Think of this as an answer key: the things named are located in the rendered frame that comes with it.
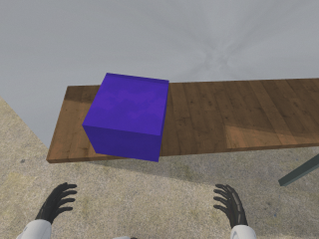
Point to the robot right forearm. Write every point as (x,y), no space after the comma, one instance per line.
(242,232)

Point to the robot left hand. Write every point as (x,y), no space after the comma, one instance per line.
(50,209)

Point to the table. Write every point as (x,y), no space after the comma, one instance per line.
(209,117)

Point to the robot left forearm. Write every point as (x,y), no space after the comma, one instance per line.
(37,229)

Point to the robot right hand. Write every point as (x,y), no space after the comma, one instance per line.
(234,209)

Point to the carton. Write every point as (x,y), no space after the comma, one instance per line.
(126,117)

